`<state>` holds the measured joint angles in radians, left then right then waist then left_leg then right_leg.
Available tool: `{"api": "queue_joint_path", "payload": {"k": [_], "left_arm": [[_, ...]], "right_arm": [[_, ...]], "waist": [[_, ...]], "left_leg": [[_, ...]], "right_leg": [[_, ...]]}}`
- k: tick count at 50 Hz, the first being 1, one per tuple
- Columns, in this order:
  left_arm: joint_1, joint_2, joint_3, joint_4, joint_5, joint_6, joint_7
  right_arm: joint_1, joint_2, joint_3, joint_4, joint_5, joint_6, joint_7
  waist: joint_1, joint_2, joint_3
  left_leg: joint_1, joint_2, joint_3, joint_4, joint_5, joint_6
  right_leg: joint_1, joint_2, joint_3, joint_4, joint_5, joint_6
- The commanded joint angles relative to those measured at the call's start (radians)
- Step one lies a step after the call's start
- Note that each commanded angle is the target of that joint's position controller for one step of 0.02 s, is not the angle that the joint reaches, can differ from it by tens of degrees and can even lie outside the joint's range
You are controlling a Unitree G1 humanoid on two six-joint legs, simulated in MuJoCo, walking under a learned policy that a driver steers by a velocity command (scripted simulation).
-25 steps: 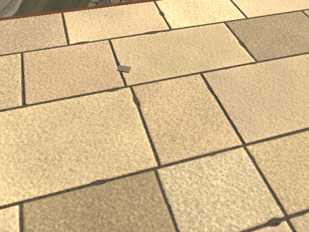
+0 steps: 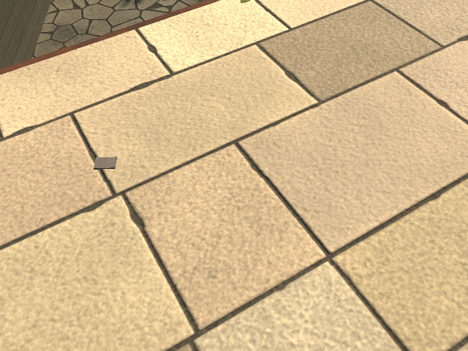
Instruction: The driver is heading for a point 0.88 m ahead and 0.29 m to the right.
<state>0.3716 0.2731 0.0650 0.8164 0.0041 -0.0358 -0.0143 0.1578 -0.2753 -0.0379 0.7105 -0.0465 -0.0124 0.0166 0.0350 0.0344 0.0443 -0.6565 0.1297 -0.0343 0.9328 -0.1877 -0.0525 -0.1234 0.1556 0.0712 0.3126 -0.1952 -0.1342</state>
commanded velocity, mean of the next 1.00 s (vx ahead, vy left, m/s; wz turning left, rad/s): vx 0.50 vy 0.00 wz -0.60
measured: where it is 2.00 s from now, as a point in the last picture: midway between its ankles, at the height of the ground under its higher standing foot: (339, 284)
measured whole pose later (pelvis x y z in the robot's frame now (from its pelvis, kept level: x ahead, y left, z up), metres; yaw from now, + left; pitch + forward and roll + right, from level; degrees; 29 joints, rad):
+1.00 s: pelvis +0.49 -0.12 +0.00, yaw -36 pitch +1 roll +0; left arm 0.32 0.28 0.06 0.81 0.00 -0.03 -0.01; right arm 0.19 -0.28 -0.04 0.73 -0.04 -0.02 0.02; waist 0.01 0.03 0.06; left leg -0.59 0.13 -0.02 1.04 -0.29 -0.04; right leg -0.18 0.15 0.04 0.36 -0.18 -0.14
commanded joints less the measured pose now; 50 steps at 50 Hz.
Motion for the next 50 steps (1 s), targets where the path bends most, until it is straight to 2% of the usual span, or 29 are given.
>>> {"api": "queue_joint_path", "payload": {"k": [1, 5, 7, 9, 10, 11, 12, 13, 14, 15, 16, 18, 20, 23, 29, 32, 34, 35, 37, 38, 39, 40, 41, 42, 43, 45, 46, 49, 50], "left_arm": [[0.033, 0.149, 0.037, -0.049, -0.002, -0.021, 0.004], [0.105, 0.161, 0.039, -0.031, 0.006, -0.021, 0.014], [0.11, 0.173, 0.042, -0.031, 0.011, -0.019, 0.022], [0.065, 0.19, 0.045, -0.041, 0.013, -0.019, 0.028], [0.035, 0.199, 0.047, -0.048, 0.014, -0.021, 0.025], [0.017, 0.198, 0.045, -0.047, 0.007, -0.026, 0.018], [0.021, 0.146, 0.03, -0.064, -0.003, -0.034, 0.007], [0.118, 0.041, 0.008, -0.093, -0.029, -0.034, 0.01], [0.126, 0.123, 0.014, -0.08, 0.006, -0.023, 0.018], [0.064, 0.144, 0.021, -0.066, 0.019, -0.012, 0.015], [0.009, 0.134, 0.019, -0.068, 0.022, -0.007, 0.004], [-0.01, 0.108, 0.017, -0.069, 0.033, 0.013, -0.016], [-0.022, 0.089, 0.012, -0.073, 0.034, 0.03, -0.029], [-0.116, 0.072, 0.005, -0.11, 0.035, 0.037, -0.044], [-0.326, 0.032, -0.021, -0.179, 0.029, 0.027, -0.068], [-0.402, 0.035, -0.025, -0.207, 0.034, 0.028, -0.075], [-0.418, 0.045, -0.022, -0.217, 0.041, 0.029, -0.072], [-0.403, 0.051, -0.019, -0.215, 0.045, 0.03, -0.067], [-0.256, 0.08, 0.0, -0.175, 0.05, 0.021, -0.052], [-0.079, 0.111, 0.02, -0.116, 0.057, 0.013, -0.038], [0.03, 0.219, 0.053, -0.102, 0.062, 0.016, -0.019], [0.001, 0.292, 0.069, -0.126, 0.022, 0.025, -0.01], [0.024, 0.264, 0.066, -0.114, 0.011, 0.032, 0.0], [-0.013, 0.219, 0.055, -0.093, 0.005, 0.028, 0.009], [-0.055, 0.174, 0.042, -0.089, 0.005, 0.021, 0.013], [-0.124, 0.131, 0.026, -0.097, -0.001, 0.005, 0.015], [-0.12, 0.128, 0.023, -0.097, -0.003, -0.005, 0.011], [-0.069, 0.153, 0.032, -0.075, -0.001, -0.017, 0.005], [-0.048, 0.156, 0.033, -0.068, 0.0, -0.018, 0.005]], "right_arm": [[-0.079, -0.067, -0.013, -0.077, 0.003, -0.007, 0.002], [-0.201, -0.068, -0.005, -0.118, 0.013, -0.019, 0.009], [-0.223, -0.077, -0.004, -0.134, 0.018, -0.028, 0.01], [-0.153, -0.097, -0.01, -0.12, 0.021, -0.036, 0.004], [-0.069, -0.116, -0.019, -0.094, 0.022, -0.041, -0.005], [0.059, -0.141, -0.031, -0.057, 0.018, -0.052, -0.018], [0.209, -0.204, -0.048, -0.042, 0.0, -0.062, -0.035], [0.259, -0.292, -0.065, -0.05, -0.021, -0.056, -0.044], [0.209, -0.252, -0.065, -0.048, -0.001, -0.043, -0.04], [0.137, -0.159, -0.044, -0.059, 0.007, -0.04, -0.036], [0.093, -0.103, -0.03, -0.054, 0.011, -0.042, -0.031], [0.094, -0.078, -0.02, -0.027, 0.016, -0.052, -0.031], [0.125, -0.082, -0.023, -0.002, 0.025, -0.073, -0.021], [0.153, -0.092, -0.03, 0.025, 0.032, -0.089, -0.015], [0.202, -0.102, -0.034, 0.071, 0.029, -0.084, -0.016], [0.243, -0.128, -0.041, 0.096, 0.029, -0.077, -0.023], [0.269, -0.145, -0.044, 0.116, 0.029, -0.063, -0.029], [0.275, -0.16, -0.046, 0.123, 0.028, -0.055, -0.032], [0.279, -0.188, -0.049, 0.131, 0.029, -0.038, -0.037], [0.267, -0.186, -0.046, 0.119, 0.03, -0.032, -0.037], [0.29, -0.116, -0.027, 0.062, 0.041, -0.035, -0.026], [0.237, -0.1, -0.028, -0.006, 0.028, -0.042, -0.014], [0.119, -0.15, -0.038, -0.027, 0.021, -0.045, -0.012], [0.108, -0.119, -0.025, -0.029, 0.034, -0.057, -0.01], [0.13, -0.11, -0.022, -0.011, 0.032, -0.06, -0.011], [0.177, -0.105, -0.022, 0.008, 0.0, -0.03, -0.008], [0.183, -0.101, -0.023, 0.01, -0.005, -0.015, -0.004], [0.113, -0.08, -0.02, -0.012, -0.001, 0.003, 0.003], [0.067, -0.079, -0.02, -0.026, 0.001, 0.004, 0.001]], "waist": [[0.01, -0.082, 0.0], [0.055, -0.089, 0.003], [0.053, -0.1, 0.004], [0.008, -0.115, -0.005], [-0.032, -0.116, -0.034], [-0.099, -0.072, -0.098], [-0.158, 0.015, -0.226], [-0.116, 0.229, -0.353], [-0.084, 0.196, -0.321], [-0.068, 0.063, -0.168], [-0.06, 0.003, -0.085], [-0.037, 0.069, -0.033], [-0.03, 0.079, -0.035], [-0.033, 0.066, -0.019], [-0.069, 0.056, 0.024], [-0.085, 0.054, 0.045], [-0.085, 0.054, 0.044], [-0.074, 0.062, 0.027], [-0.006, 0.064, -0.074], [0.073, 0.016, -0.174], [0.097, -0.152, -0.305], [0.055, -0.267, -0.364], [0.097, -0.123, -0.273], [0.054, -0.088, -0.155], [0.002, -0.046, -0.086], [-0.065, -0.055, -0.067], [-0.072, -0.062, -0.076], [-0.06, -0.06, -0.048], [-0.048, -0.06, -0.019]], "left_leg": [[-0.032, -0.034, 0.022, -0.112, 0.122, -0.007], [-0.03, -0.078, 0.02, -0.242, 0.152, 0.006], [0.02, -0.097, 0.01, -0.302, 0.131, 0.021], [0.178, -0.122, 0.006, -0.375, 0.076, 0.045], [0.318, -0.15, 0.019, -0.399, 0.03, 0.061], [0.505, -0.15, 0.024, -0.461, 0.042, 0.085], [0.737, 0.014, -0.135, -0.498, -0.112, 0.13], [0.989, 0.306, -0.566, -0.577, -0.224, 0.227], [0.9, 0.325, -0.758, -0.65, -0.347, 0.268], [0.754, 0.281, -0.607, -0.671, -0.374, 0.25], [0.646, 0.223, -0.448, -0.686, -0.263, 0.228], [0.543, 0.144, -0.239, -0.719, -0.051, 0.191], [0.528, 0.132, -0.148, -0.732, 0.111, 0.193], [0.555, 0.142, -0.047, -0.764, 0.214, 0.209], [0.571, 0.107, 0.145, -0.775, 0.289, 0.184], [0.623, 0.131, 0.186, -0.762, 0.328, 0.17], [0.686, 0.147, 0.217, -0.703, 0.461, 0.16], [0.711, 0.15, 0.239, -0.637, 0.624, 0.154], [0.718, 0.149, 0.275, -0.37, 0.865, 0.145], [0.607, 0.126, 0.297, -0.131, 0.76, 0.12], [0.269, 0.062, 0.302, 0.209, 0.304, 0.07], [-0.02, -0.126, 0.168, 0.465, -0.37, 0.026], [-0.122, -0.083, 0.033, 0.483, -0.291, 0.034], [-0.114, -0.038, 0.026, 0.413, -0.199, 0.043], [-0.046, -0.007, 0.024, 0.306, -0.165, 0.045], [0.077, 0.009, 0.015, 0.22, -0.157, 0.027], [0.099, 0.002, 0.024, 0.202, -0.153, 0.019], [0.062, -0.008, 0.038, 0.104, -0.062, -0.002], [0.032, -0.012, 0.039, 0.065, -0.027, -0.008]], "right_leg": [[0.009, -0.252, 0.245, -0.109, 0.253, -0.119], [0.095, -0.264, 0.28, -0.046, 0.352, -0.108], [0.116, -0.279, 0.31, -0.009, 0.4, -0.093], [0.076, -0.279, 0.327, 0.037, 0.443, -0.055], [0.035, -0.262, 0.324, 0.105, 0.529, -0.033], [-0.01, -0.206, 0.284, 0.265, 0.565, -0.007], [-0.119, -0.139, 0.218, 0.521, 0.389, 0.02], [-0.408, 0.014, 0.088, 0.811, -0.289, 0.057], [-0.52, -0.046, 0.067, 0.927, -0.333, 0.052], [-0.527, -0.103, 0.064, 0.947, -0.237, 0.052], [-0.505, -0.135, 0.045, 0.909, -0.171, 0.058], [-0.456, -0.176, 0.023, 0.852, -0.136, 0.072], [-0.449, -0.179, 0.009, 0.848, -0.109, 0.077], [-0.538, -0.2, 0.001, 0.811, -0.028, 0.088], [-0.523, -0.212, -0.085, 0.506, 0.17, 0.092], [-0.48, -0.205, -0.14, 0.386, 0.13, 0.064], [-0.449, -0.179, -0.173, 0.333, 0.049, 0.034], [-0.403, -0.148, -0.193, 0.313, -0.007, 0.015], [-0.212, -0.067, -0.213, 0.262, -0.084, -0.034], [0.023, -0.051, -0.18, 0.195, -0.057, -0.068], [0.348, -0.304, 0.19, 0.148, -0.273, -0.158], [0.46, -0.509, 0.684, 0.001, -0.181, -0.256], [0.424, -0.477, 0.574, -0.014, -0.009, -0.244], [0.299, -0.45, 0.426, -0.01, 0.133, -0.223], [0.171, -0.392, 0.332, -0.022, 0.249, -0.177], [0.028, -0.31, 0.235, -0.05, 0.334, -0.146], [0.0, -0.295, 0.224, -0.059, 0.362, -0.15], [-0.048, -0.264, 0.217, -0.106, 0.285, -0.15], [-0.048, -0.263, 0.221, -0.108, 0.34, -0.144]]}}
